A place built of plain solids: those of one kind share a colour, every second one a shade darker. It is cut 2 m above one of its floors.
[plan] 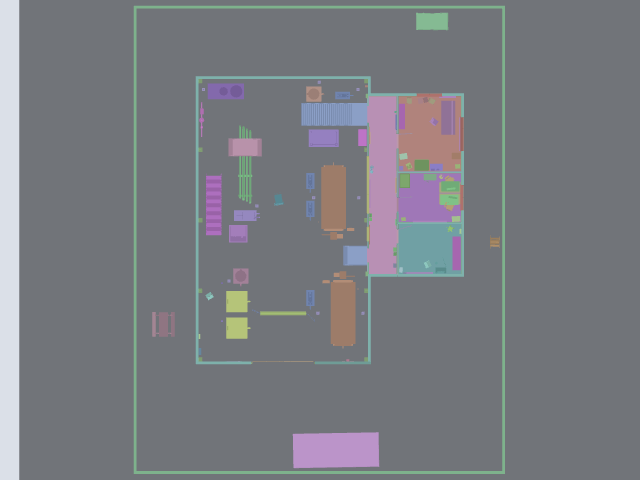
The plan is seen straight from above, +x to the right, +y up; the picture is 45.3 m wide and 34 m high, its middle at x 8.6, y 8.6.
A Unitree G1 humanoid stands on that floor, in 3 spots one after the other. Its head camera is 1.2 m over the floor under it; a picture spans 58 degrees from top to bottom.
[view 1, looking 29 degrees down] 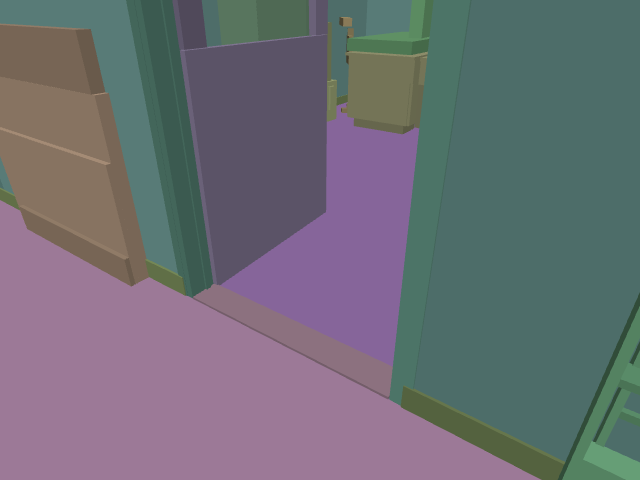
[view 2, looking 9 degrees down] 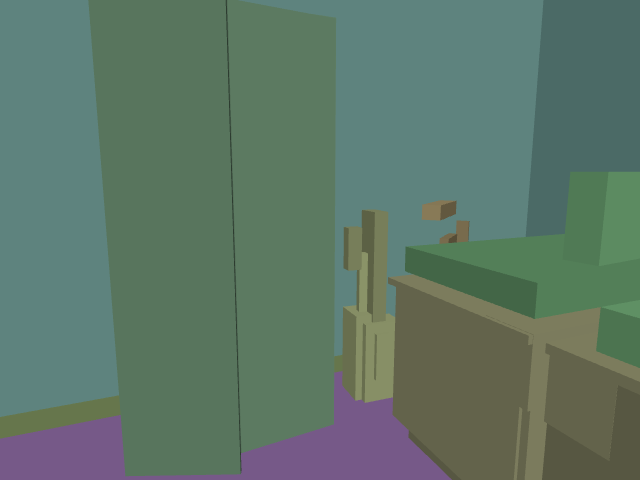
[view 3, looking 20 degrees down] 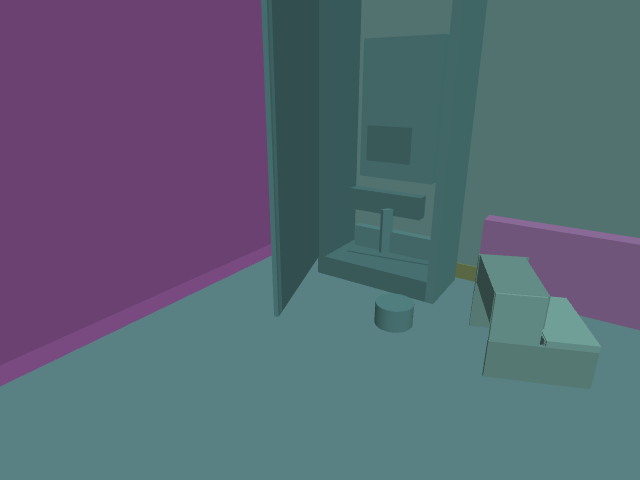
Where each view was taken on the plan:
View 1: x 13.05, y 10.20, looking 35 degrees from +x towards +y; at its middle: raised_floor_office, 2.47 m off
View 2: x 16.05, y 11.10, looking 67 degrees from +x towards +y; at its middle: cupboard_steel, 1.90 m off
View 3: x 16.05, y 8.85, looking -56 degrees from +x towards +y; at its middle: control_cabinet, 2.82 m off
